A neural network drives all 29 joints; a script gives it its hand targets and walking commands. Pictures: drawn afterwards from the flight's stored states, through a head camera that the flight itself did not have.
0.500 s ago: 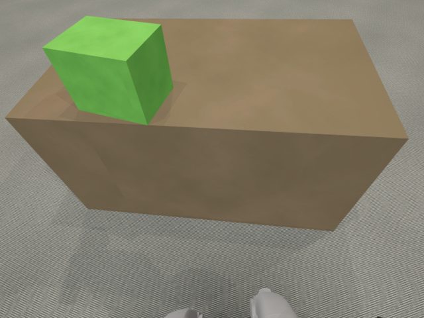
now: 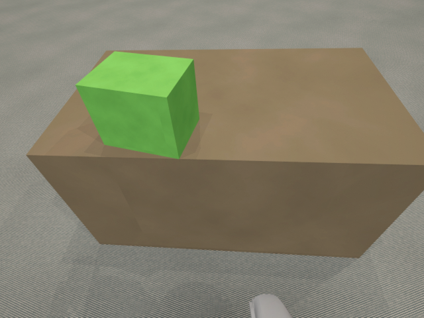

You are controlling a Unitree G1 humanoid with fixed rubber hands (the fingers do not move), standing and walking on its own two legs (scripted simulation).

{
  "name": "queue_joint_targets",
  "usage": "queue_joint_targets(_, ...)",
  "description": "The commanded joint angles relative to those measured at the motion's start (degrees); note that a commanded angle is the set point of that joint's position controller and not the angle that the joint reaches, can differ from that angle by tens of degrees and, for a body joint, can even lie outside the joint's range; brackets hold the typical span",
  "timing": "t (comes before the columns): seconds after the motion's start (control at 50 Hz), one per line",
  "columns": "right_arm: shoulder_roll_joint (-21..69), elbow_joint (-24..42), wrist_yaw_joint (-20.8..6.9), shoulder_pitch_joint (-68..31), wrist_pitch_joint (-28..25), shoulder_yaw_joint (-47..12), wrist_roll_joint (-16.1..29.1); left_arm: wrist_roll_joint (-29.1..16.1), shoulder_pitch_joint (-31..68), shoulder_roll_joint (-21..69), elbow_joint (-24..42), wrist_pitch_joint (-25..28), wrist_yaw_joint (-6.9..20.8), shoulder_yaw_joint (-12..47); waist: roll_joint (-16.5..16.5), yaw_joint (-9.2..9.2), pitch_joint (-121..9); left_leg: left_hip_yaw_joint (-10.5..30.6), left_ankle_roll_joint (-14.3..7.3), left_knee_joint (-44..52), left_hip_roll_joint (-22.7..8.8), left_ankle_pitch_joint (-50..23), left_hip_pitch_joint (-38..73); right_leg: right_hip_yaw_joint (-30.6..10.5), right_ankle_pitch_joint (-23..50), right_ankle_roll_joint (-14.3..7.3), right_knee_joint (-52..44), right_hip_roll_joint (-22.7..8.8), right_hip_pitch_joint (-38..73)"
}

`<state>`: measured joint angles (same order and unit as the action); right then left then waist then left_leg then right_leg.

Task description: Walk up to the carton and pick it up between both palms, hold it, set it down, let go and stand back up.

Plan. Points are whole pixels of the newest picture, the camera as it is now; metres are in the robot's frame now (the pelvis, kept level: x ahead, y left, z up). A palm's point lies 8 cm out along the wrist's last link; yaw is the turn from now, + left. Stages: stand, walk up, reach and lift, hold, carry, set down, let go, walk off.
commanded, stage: walk up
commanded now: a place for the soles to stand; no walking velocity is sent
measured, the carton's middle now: (146, 104) +0.71 +0.17 +0.03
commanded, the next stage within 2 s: none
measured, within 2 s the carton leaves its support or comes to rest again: neither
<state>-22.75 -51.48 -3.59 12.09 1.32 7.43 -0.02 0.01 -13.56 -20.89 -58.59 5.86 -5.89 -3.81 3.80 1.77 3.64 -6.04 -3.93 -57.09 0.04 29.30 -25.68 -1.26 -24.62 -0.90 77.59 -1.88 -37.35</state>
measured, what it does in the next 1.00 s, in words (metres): steps to the left: right foot, then left foot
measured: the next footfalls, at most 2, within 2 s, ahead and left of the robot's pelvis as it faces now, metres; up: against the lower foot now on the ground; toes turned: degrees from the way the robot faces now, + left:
right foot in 0.16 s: +0.15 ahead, -0.13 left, +0.00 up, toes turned -2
left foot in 0.46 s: +0.13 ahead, +0.18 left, +0.00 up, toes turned +3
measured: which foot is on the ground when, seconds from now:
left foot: down 0.00-0.16, up 0.18-0.44, down 0.46-0.84, up 0.86-1.00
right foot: up 0.00-0.14, down 0.16-0.48, up 0.50-0.80, down 0.82-1.00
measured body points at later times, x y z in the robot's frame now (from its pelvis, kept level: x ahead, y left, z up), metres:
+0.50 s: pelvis +0.06 +0.07 -0.02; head +0.08 +0.05 +0.43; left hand +0.10 +0.40 -0.12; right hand +0.16 -0.26 -0.13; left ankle +0.09 +0.17 -0.68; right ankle +0.11 -0.13 -0.68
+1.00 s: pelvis +0.11 +0.12 -0.01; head +0.13 +0.09 +0.44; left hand +0.15 +0.45 -0.11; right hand +0.20 -0.21 -0.14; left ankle +0.11 +0.21 -0.63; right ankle +0.17 -0.02 -0.68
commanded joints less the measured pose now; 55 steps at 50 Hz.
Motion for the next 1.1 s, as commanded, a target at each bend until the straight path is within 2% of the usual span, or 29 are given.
queue_joint_targets(0.0,-15.21,6.46,3.05,5.34,-3.28,2.89,-2.75,0.0,2.25,-14.4,3.67,0.92,-0.48,-3.02,0.64,4.63,-1.12,30.02,-2.0,27.45,-16.69,-24.55,19.54,-0.5,-1.97,-1.29,-9.34,-3.66,-12.22)
queue_joint_targets(0.02,-14.92,7.1,3.1,3.44,-3.05,3.13,-2.92,0.45,0.59,-16.07,3.45,0.7,-0.65,-3.21,-2.91,4.62,-0.95,28.08,-2.23,25.36,-16.04,-25.81,21.37,1.32,-3.14,-0.79,-11.45,-3.41,-12.17)
queue_joint_targets(0.1,-14.11,7.62,2.34,1.14,-2.04,2.88,-3.21,-0.9,-5.06,-15.25,3.01,2.0,-0.83,-2.75,2.12,2.6,-7.05,20.34,-6.95,18.32,-15.54,-42.81,19.61,4.75,-5.8,-1.94,-29.36,-2.22,1.89)
queue_joint_targets(0.14,-11.85,11.58,1.96,-8.86,-1.63,2.27,-2.16,0.59,-23.8,-18.44,-0.99,2.89,-2.12,-4.74,-8.91,-9.98,-12.36,9.28,1.16,-8.75,-7.25,-45.33,-3.51,0.63,9.96,-4.74,-47.64,-2.41,35.94)
queue_joint_targets(0.16,-6.28,12.59,1.67,-7.08,-1.58,0.35,-1.59,1.09,-24.43,-25.25,-0.09,2.32,-2.85,-6.9,-21.09,-9.26,-14.09,5.14,6.36,-21.49,0.43,-5.18,-23.31,-28.72,14.23,-10.76,-48.16,-16.68,48.35)
queue_joint_targets(0.18,-13.14,12.31,2.02,-9.61,0.13,1.82,-2.69,0.58,-17.79,-26.58,2.52,1.6,-2.6,-7.23,-12.58,-8.59,-12.03,11.01,3.98,-21.46,-1.09,5.8,-28.29,-47.37,-6.99,-15.59,-57.44,-22.89,39.81)
queue_joint_targets(0.2,-17.21,11.68,1.55,-11.64,1.1,3.11,-2.82,1.19,-12.41,-27.79,5.22,1.35,-2.93,-7.31,-7.53,-8.64,-6.95,12.45,4.69,-26.48,-3.09,7.64,-23.92,-52.92,-18.9,-19.74,-61.54,-25.84,27.13)
queue_joint_targets(0.24,-16.14,10.33,0.38,-13.15,1.14,3.01,-3.44,1.5,-7.44,-24.64,5.0,1.82,-2.97,-6.34,-2.37,-5.73,3.21,14.68,5.33,-22.41,-5.74,5.8,-24.86,-43.63,-16.81,-18.57,-56.84,-22.62,22.3)
queue_joint_targets(0.28,-14.81,8.84,-0.05,-6.02,1.64,3.28,-3.04,1.58,-4.65,-23.34,5.25,1.93,-2.9,-6.08,-6.47,-2.06,3.26,14.6,4.76,-19.8,-7.39,1.99,-21.15,-32.08,-9.7,-14.0,-51.45,-18.36,19.47)
queue_joint_targets(0.4,-16.07,9.94,-0.54,-7.12,1.42,4.28,-3.06,2.55,-4.94,-27.76,5.46,2.22,-2.53,-7.33,-12.33,-1.57,0.86,15.34,3.65,-7.41,-7.45,9.77,-13.96,-34.47,-4.0,-15.6,-46.86,-20.91,16.4)
queue_joint_targets(0.44,-16.96,6.06,-0.85,0.32,0.85,5.49,-2.41,2.71,-0.49,-27.31,6.14,1.67,-2.3,-7.26,-14.62,1.44,-1.37,11.85,4.35,0.86,-6.99,1.63,-0.35,-25.64,-10.26,-14.0,-41.03,-17.49,6.62)
queue_joint_targets(0.46,-16.8,3.64,-0.67,8.46,0.22,5.79,-2.66,2.86,3.07,-24.38,7.6,1.53,-2.73,-6.24,-5.95,7.82,-3.23,12.79,4.52,7.39,-5.38,0.26,14.42,-16.66,-4.86,-9.72,-28.38,-12.96,-5.15)
queue_joint_targets(0.48,-17.59,2.15,0.09,12.86,-0.88,5.75,-2.7,2.28,3.94,-16.56,7.72,0.99,-2.22,-3.73,9.29,9.36,-2.4,24.13,2.55,29.08,-9.52,10.8,20.15,-0.29,-1.2,-4.78,-6.88,-0.1,-12.73)
queue_joint_targets(0.5,-21.23,4.25,0.56,8.1,-1.28,5.44,-2.3,1.43,3.73,-13.89,8.35,0.66,-2.65,-3.28,20.72,8.79,2.37,45.23,0.68,43.14,-16.01,15.06,15.27,3.04,-11.85,-1.92,2.38,7.16,-19.27)
queue_joint_targets(0.52,-22.21,5.45,0.95,3.56,-1.33,5.29,-2.01,1.75,2.74,-17.67,8.01,1.05,-3.01,-3.65,13.65,6.22,1.24,52.95,-1.16,46.43,-18.14,12.23,14.04,-1.8,-13.63,-2.91,5.43,5.31,-15.4)
queue_joint_targets(0.54,-22.19,6.66,1.51,2.41,-1.31,5.66,-1.49,1.38,3.03,-19.41,6.72,0.78,-2.71,-3.61,3.67,5.44,3.14,47.89,1.19,42.06,-17.39,5.61,14.94,-3.7,-10.54,-1.61,5.98,2.63,-16.97)
queue_joint_targets(0.58,-18.01,6.48,2.97,3.85,-1.98,4.12,-1.72,0.12,-1.43,-16.95,4.13,0.61,-1.84,-3.28,-0.77,3.74,-1.02,36.81,3.62,29.92,-16.6,-19.61,21.72,-2.79,-3.74,-1.32,3.11,0.22,-15.49)
queue_joint_targets(0.62,-15.76,5.83,3.29,5.42,-2.13,3.6,-2.18,0.21,-2.48,-16.85,3.68,0.54,-1.91,-3.08,4.87,3.88,-1.15,28.14,4.79,24.46,-13.38,-34.12,20.42,-1.25,-3.31,-1.38,0.57,0.21,-13.18)
queue_joint_targets(0.68,-14.84,7.51,3.3,3.94,-1.78,3.07,-2.3,0.0,-1.17,-16.36,5.07,0.52,-1.72,-2.93,-0.65,4.58,-3.98,26.39,0.12,22.44,-15.48,-37.75,23.16,2.47,-3.62,-0.94,-6.03,-1.07,-12.17)
queue_joint_targets(0.76,-14.33,7.13,3.46,4.36,-1.35,3.19,-2.75,-0.75,-2.44,-14.59,6.5,0.95,-1.84,-2.09,3.98,4.22,-3.97,22.6,0.2,17.67,-13.21,-49.57,20.66,5.74,-5.43,-1.83,-22.06,-1.68,-4.4)
queue_joint_targets(0.8,-13.62,11.91,2.7,-5.27,-0.63,2.26,-2.23,-0.1,-15.79,-16.35,2.81,2.0,-2.39,-3.34,2.22,-4.54,-9.58,14.31,-0.39,2.8,-10.09,-55.38,3.64,3.42,4.7,-5.02,-38.94,-0.95,22.98)
queue_joint_targets(0.82,-10.66,14.1,2.3,-10.25,-0.84,1.54,-2.08,0.89,-26.02,-20.71,1.19,2.36,-3.16,-5.35,-9.64,-11.35,-13.87,9.27,5.03,-14.02,-5.38,-45.58,-10.59,-9.16,9.14,-8.11,-45.11,-5.91,38.98)
queue_joint_targets(0.84,-7.6,15.23,2.36,-7.67,-0.85,0.25,-1.97,0.88,-24.28,-25.02,2.84,1.73,-3.28,-6.63,-22.29,-8.97,-14.87,7.61,7.54,-22.03,0.88,5.77,-26.96,-38.13,12.84,-13.93,-51.04,-21.07,47.39)
queue_joint_targets(0.86,-14.84,12.08,2.38,-8.98,1.15,1.87,-2.81,0.61,-15.72,-26.97,4.89,1.18,-3.28,-6.67,-12.62,-8.55,-13.61,12.14,4.88,-24.27,-1.69,10.55,-25.3,-51.88,-2.44,-19.39,-56.69,-25.58,38.1)
queue_joint_targets(0.9,-16.5,12.1,1.09,-13.26,2.13,2.33,-3.57,1.26,-7.99,-25.3,6.3,1.1,-3.51,-6.12,-5.03,-6.91,3.04,13.78,4.34,-23.66,-4.92,8.44,-23.13,-44.92,-18.01,-19.13,-58.94,-24.56,18.64)
queue_joint_targets(0.94,-15.1,9.64,-0.02,-7.52,2.66,3.05,-3.91,2.07,-5.56,-22.91,6.53,1.5,-3.7,-6.02,-2.23,-3.32,5.69,14.19,4.17,-23.19,-6.68,3.36,-21.02,-38.91,-15.68,-16.07,-54.98,-21.79,15.84)
queue_joint_targets(0.98,-14.5,9.84,-0.27,-5.84,2.8,3.18,-3.15,2.62,-4.83,-24.12,6.1,1.63,-3.37,-5.91,-5.9,-2.76,3.09,12.12,3.79,-19.53,-6.31,2.64,-15.33,-31.02,-14.67,-13.64,-51.82,-17.12,13.54)
queue_joint_targets(1.06,-16.42,10.39,-0.23,-7.68,1.77,4.03,-2.18,3.21,-3.1,-26.13,6.63,1.93,-2.58,-6.44,-13.0,-3.39,1.83,15.32,4.31,-8.71,-7.32,10.56,-13.56,-36.21,-16.03,-16.16,-48.12,-19.92,12.37)
queue_joint_targets(1.08,-16.87,8.96,0.33,-5.31,0.88,3.93,-1.5,3.21,-2.05,-26.56,6.08,1.41,-2.15,-6.17,-15.5,-2.95,0.62,14.5,4.46,-3.1,-8.13,7.7,-8.17,-31.77,-13.84,-14.65,-45.9,-18.74,10.63)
